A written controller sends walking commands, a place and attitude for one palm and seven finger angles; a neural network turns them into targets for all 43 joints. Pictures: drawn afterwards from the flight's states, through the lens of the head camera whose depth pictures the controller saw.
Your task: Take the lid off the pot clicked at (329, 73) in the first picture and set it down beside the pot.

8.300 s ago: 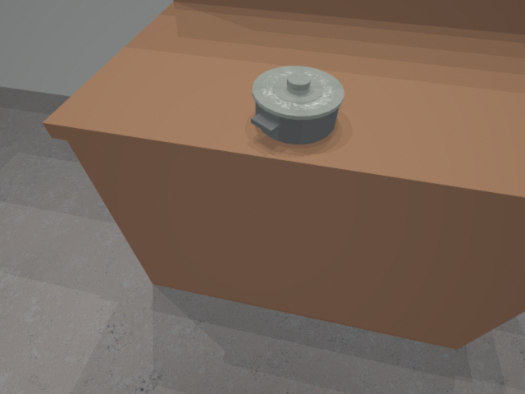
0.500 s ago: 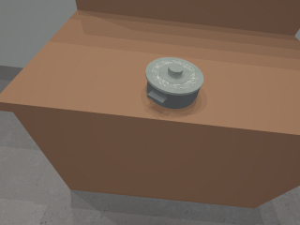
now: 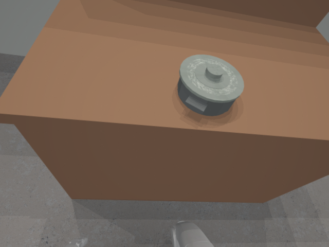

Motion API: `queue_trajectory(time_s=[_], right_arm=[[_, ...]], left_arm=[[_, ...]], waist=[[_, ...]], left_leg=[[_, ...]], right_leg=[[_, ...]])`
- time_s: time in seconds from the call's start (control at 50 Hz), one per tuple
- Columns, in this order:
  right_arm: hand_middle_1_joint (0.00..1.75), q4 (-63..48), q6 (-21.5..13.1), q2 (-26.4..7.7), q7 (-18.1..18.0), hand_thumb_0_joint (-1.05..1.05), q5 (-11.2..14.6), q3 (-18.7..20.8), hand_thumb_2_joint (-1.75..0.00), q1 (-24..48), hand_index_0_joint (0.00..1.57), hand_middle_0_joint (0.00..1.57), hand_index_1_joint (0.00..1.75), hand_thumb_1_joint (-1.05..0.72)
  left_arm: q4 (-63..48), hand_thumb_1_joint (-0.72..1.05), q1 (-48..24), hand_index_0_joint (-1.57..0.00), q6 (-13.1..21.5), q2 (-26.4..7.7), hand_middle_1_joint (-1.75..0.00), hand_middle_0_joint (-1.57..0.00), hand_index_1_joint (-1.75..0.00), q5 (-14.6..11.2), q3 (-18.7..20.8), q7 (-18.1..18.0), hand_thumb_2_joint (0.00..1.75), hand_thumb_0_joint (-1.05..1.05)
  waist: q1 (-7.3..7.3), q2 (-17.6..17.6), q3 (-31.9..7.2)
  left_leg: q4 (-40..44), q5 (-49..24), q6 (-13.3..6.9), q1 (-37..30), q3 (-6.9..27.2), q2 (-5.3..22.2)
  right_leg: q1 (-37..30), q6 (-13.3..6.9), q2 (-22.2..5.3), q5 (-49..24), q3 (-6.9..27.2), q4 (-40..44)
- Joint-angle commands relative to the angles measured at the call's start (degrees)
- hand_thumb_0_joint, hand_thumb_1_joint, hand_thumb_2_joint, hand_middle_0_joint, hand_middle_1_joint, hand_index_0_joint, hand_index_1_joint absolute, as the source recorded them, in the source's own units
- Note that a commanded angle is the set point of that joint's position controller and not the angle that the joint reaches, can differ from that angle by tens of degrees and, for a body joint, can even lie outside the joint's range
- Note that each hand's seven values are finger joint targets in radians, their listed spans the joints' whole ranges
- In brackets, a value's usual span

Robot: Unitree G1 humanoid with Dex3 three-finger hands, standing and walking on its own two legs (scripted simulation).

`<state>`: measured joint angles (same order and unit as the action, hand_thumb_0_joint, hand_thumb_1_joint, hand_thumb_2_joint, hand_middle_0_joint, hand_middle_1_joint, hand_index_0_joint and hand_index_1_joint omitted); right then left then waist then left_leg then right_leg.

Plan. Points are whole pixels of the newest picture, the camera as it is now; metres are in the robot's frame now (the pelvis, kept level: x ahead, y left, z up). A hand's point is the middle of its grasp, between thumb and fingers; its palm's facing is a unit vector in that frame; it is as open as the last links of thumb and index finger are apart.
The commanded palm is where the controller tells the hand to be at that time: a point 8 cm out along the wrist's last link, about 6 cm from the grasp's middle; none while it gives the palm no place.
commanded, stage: come to a stop and stand still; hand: left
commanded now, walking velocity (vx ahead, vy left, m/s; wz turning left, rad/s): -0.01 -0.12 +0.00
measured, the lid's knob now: (214, 71) +0.52 -0.10 +0.14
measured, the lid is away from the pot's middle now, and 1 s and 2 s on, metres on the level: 0.00 0.00 0.00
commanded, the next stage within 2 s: look again from close up in 0.34 s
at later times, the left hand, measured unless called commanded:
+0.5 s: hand out of the picture +0.07 +0.17 -0.19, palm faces +0.04 -0.99 -0.12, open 7.4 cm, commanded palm none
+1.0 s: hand out of the picture +0.04 +0.12 -0.19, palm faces +0.05 -0.98 -0.19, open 7.3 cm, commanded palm none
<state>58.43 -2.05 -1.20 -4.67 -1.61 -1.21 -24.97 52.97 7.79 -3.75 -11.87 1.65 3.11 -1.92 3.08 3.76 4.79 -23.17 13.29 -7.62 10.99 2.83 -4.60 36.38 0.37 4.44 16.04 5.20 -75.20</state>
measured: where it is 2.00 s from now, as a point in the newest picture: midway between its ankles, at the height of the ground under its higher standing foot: outside the picture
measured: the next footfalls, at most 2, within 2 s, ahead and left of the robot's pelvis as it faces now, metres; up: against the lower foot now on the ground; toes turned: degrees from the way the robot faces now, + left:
right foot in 0.70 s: +0.03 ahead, -0.16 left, +0.00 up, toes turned +5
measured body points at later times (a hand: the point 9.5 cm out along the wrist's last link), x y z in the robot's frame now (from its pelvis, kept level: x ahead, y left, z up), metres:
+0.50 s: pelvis +0.00 +0.01 +0.00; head +0.04 +0.06 +0.45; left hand +0.07 +0.23 -0.18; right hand -0.06 -0.18 -0.14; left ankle -0.02 +0.01 -0.75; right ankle -0.02 -0.17 -0.69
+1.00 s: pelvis +0.03 -0.05 -0.01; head +0.05 -0.04 +0.44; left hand +0.03 +0.17 -0.17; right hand +0.02 -0.27 -0.16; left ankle -0.02 +0.01 -0.75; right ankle -0.01 -0.16 -0.75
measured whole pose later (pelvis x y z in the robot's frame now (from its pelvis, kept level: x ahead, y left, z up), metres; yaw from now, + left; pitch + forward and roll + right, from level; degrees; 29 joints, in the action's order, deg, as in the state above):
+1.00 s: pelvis +0.03 -0.05 -0.01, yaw +0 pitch +0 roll +0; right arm 61.7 -1.2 -7.4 -3.3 -0.4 -0.1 -17.5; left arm 60.7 15.7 -0.9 -8.6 -0.2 0.3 -3.4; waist 0.1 1.1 2.4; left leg -23.3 16.3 -5.3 6.7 2.7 -6.9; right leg 8.7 -1.1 2.6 17.1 4.4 -25.8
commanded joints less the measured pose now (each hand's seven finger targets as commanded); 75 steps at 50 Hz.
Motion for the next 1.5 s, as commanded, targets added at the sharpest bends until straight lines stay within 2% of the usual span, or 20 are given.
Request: queue_trajectory(time_s=[0.0,0.08,0.2,0.3,0.36,0.4,0.46,0.48,0.54,0.6,0.64,0.68,0.7,0.72,0.76,0.78,0.86,0.94,1.22,1.48], right_arm=[[0.3,0.7,0.2,-9.1,-0.7,0.0,0.1,2.3,-0.9,-10.1,0.2,0.2,0.3,-0.9],[0.3,0.9,0.1,-8.4,-0.5,0.0,0.1,2.2,-0.9,-10.1,0.2,0.2,0.3,-0.9],[0.3,1.9,-0.1,-7.3,-0.4,0.0,0.1,1.6,-0.9,-9.7,0.2,0.2,0.3,-0.9],[0.3,2.9,0.0,-7.6,-0.4,0.0,0.1,1.7,-0.9,-10.2,0.2,0.2,0.3,-0.9],[0.3,3.6,0.1,-8.1,-0.4,0.0,0.2,1.9,-0.9,-9.5,0.2,0.2,0.3,-0.9],[0.3,3.3,0.3,-8.3,-0.1,0.0,0.2,2.0,-0.9,-7.9,0.2,0.2,0.3,-0.9],[0.3,3.6,0.6,-9.3,0.2,0.0,0.3,2.5,-0.9,-7.0,0.2,0.2,0.3,-0.9],[0.3,3.4,0.5,-8.9,0.3,0.0,0.3,2.5,-0.9,-6.3,0.2,0.2,0.3,-0.9],[0.3,3.7,0.7,-9.9,0.5,0.0,0.5,2.8,-0.9,-5.0,0.2,0.2,0.3,-0.9],[0.3,3.5,0.5,-9.3,0.8,0.0,0.7,2.6,-0.9,-4.1,0.2,0.2,0.3,-0.9],[0.3,3.4,0.3,-9.2,0.9,0.0,1.2,2.4,-0.9,-3.3,0.2,0.2,0.3,-0.9],[0.3,3.1,0.1,-8.7,1.1,0.0,1.4,2.3,-0.9,-1.9,0.2,0.2,0.3,-0.9],[0.3,3.2,0.2,-9.1,1.2,0.0,1.4,2.2,-0.9,-1.6,0.2,0.2,0.3,-0.9],[0.3,3.1,0.2,-9.2,1.3,0.0,1.2,2.2,-0.9,-1.8,0.2,0.2,0.3,-0.9],[0.3,3.0,0.3,-10.6,1.2,0.0,1.0,2.5,-0.9,-1.8,0.2,0.2,0.3,-0.9],[0.3,2.6,0.2,-11.0,1.3,0.0,1.2,2.7,-0.9,-1.1,0.2,0.2,0.3,-0.9],[0.3,2.6,0.4,-11.2,1.1,0.0,1.3,2.5,-0.9,0.3,0.2,0.2,0.3,-0.9],[0.3,2.8,0.7,-11.2,1.3,0.0,1.3,2.2,-0.9,1.9,0.2,0.2,0.3,-0.9],[0.3,3.4,0.5,-11.4,1.5,0.0,1.6,2.0,-0.9,4.9,0.2,0.2,0.3,-0.9],[0.3,4.3,0.6,-10.6,1.4,0.0,1.6,1.9,-0.9,4.4,0.2,0.2,0.3,-0.9]], left_arm=[[-1.5,0.9,3.5,-0.2,0.4,0.6,-0.3,-0.2,-0.3,-0.4,0.0,0.0,0.9,0.0],[-1.0,0.9,1.8,-0.2,0.8,0.5,-0.3,-0.2,-0.3,-0.6,-0.1,-0.2,0.9,0.0],[0.5,0.9,1.3,-0.2,1.0,0.7,-0.3,-0.2,-0.3,-1.3,0.1,-0.4,0.9,0.0],[1.1,0.9,0.8,-0.2,1.4,0.5,-0.3,-0.2,-0.3,-1.3,0.1,-0.2,0.9,0.0],[1.8,0.9,1.4,-0.2,1.4,0.6,-0.3,-0.2,-0.3,-1.4,0.0,-0.5,0.9,0.0],[1.6,0.9,1.4,-0.2,1.4,0.3,-0.3,-0.2,-0.3,-1.6,-0.1,-0.4,0.9,0.0],[1.6,0.9,1.0,-0.2,1.6,0.5,-0.3,-0.2,-0.3,-1.6,-0.5,-0.3,0.9,0.0],[1.4,0.9,0.4,-0.2,1.9,0.2,-0.3,-0.2,-0.3,-1.4,-0.6,-0.2,0.9,0.0],[2.7,0.9,3.3,-0.2,1.9,0.2,-0.3,-0.2,-0.3,-1.7,-0.7,-0.4,0.9,0.0],[3.1,0.9,5.0,-0.2,2.7,-0.2,-0.3,-0.2,-0.3,-1.7,-1.0,-0.7,0.9,0.0],[4.0,0.9,7.0,-0.2,3.3,-0.4,-0.3,-0.2,-0.3,-1.8,-1.1,-1.0,0.9,0.0],[4.7,0.9,7.9,-0.2,3.5,-1.1,-0.3,-0.2,-0.3,-2.0,-1.3,-1.1,0.9,0.0],[4.8,0.9,8.2,-0.2,3.3,-1.2,-0.3,-0.2,-0.3,-2.0,-1.6,-1.1,0.9,0.0],[4.8,0.9,8.6,-0.2,3.2,-1.2,-0.3,-0.2,-0.3,-1.8,-1.7,-1.1,0.9,0.0],[5.3,0.9,9.6,-0.2,3.5,-0.8,-0.3,-0.2,-0.3,-1.7,-1.6,-1.3,0.9,0.0],[5.0,0.9,10.0,-0.2,3.8,-1.0,-0.3,-0.2,-0.3,-1.9,-1.8,-1.4,0.9,0.0],[5.2,0.9,10.7,-0.2,4.1,-0.8,-0.3,-0.2,-0.3,-2.0,-2.1,-1.6,0.9,0.0],[5.4,0.9,11.1,-0.2,4.2,-0.9,-0.3,-0.2,-0.3,-1.8,-2.3,-1.3,0.9,0.0],[5.6,0.9,13.9,-0.2,5.4,-1.7,-0.3,-0.2,-0.3,-1.9,-2.4,-0.8,0.9,0.0],[5.5,0.9,14.1,-0.2,5.5,-2.0,-0.3,-0.2,-0.3,-2.1,-2.1,-0.7,0.9,0.0]], waist=[[-0.39,-10.1,-4.8],[-0.1,-10.7,-4.1],[0.01,-12.2,-2.5],[0.68,-10.5,-3.2],[0.4,-9.8,-2.6],[0.22,-10.1,-1.6],[0.25,-9.1,-2.8],[0.29,-8.8,-1.7],[-0.49,-8.3,-2.9],[-1.27,-7.2,-2.8],[-2.05,-4.4,-4.3],[-2.39,-3.9,-3.0],[-2.34,-5.4,-1.2],[-2.29,-7.2,-0.4],[-2.26,-2.3,-4.6],[-2.38,-0.2,-6.1],[-2.2,-3.7,-4.6],[-2.49,-3.3,-1.1],[-2.9,-2.2,-2.7],[-3.21,-1.9,-2.6]], left_leg=[[1.6,-46.8,12.8,-13.6,13.1,14.7],[2.1,-44.4,10.2,-14.3,13.6,15.2],[6.0,-33.1,11.9,-10.1,15.1,14.6],[6.8,-32.2,9.6,-12.7,15.8,14.9],[7.8,-30.6,12.6,-12.0,16.1,15.3],[8.7,-27.9,11.9,-10.3,15.5,14.8],[8.6,-26.5,7.5,-11.4,15.4,15.2],[8.2,-27.3,7.7,-10.1,15.4,15.1],[9.6,-22.1,11.2,-8.6,15.5,14.7],[7.7,-21.5,7.4,-5.8,14.2,13.6],[5.5,-20.4,8.5,-1.8,12.6,11.9],[5.1,-16.5,10.9,1.2,10.5,9.1],[6.4,-12.8,11.0,0.7,10.4,8.6],[7.1,-12.6,10.9,-0.2,11.1,8.8],[2.9,-25.5,9.1,-4.8,9.8,9.1],[1.2,-26.9,8.0,-5.5,8.3,8.9],[1.4,-24.6,7.2,-6.3,7.0,8.4],[2.6,-16.9,6.5,-4.3,7.1,8.4],[1.5,-12.3,6.9,-4.1,4.8,7.9],[1.6,-9.1,7.4,-1.9,4.0,8.0]], right_leg=[[7.0,0.7,-0.7,0.0,0.6,-3.5],[7.4,0.9,-1.9,1.1,0.0,-1.6],[1.2,0.7,-3.3,0.9,0.3,5.3],[-1.6,0.4,-3.9,3.9,-0.8,13.8],[-3.7,0.3,-4.4,4.4,-0.8,17.4],[-7.2,-0.1,-4.5,5.8,-1.8,23.2],[-10.0,-0.3,-4.9,7.1,-2.9,30.2],[-11.0,-0.7,-4.8,7.4,-3.3,33.1],[-15.3,-1.1,-4.7,5.3,-2.9,37.4],[-21.3,-1.7,-5.3,1.0,-2.1,47.6],[-28.8,-2.8,-6.8,-7.1,0.8,52.3],[-30.4,-4.4,-9.2,-13.5,3.7,51.2],[-27.6,-4.4,-9.3,-10.3,3.3,50.5],[-25.8,-4.1,-8.6,-8.0,2.7,50.1],[-27.3,-3.4,-7.8,-13.1,2.4,49.2],[-28.4,-3.5,-8.2,-16.5,2.8,49.6],[-27.3,-3.7,-9.2,-18.1,3.6,49.9],[-25.9,-4.0,-9.1,-14.4,4.5,51.8],[-28.2,-4.2,-10.2,-23.3,6.9,53.7],[-29.7,-2.9,-9.5,-22.7,7.2,55.2]])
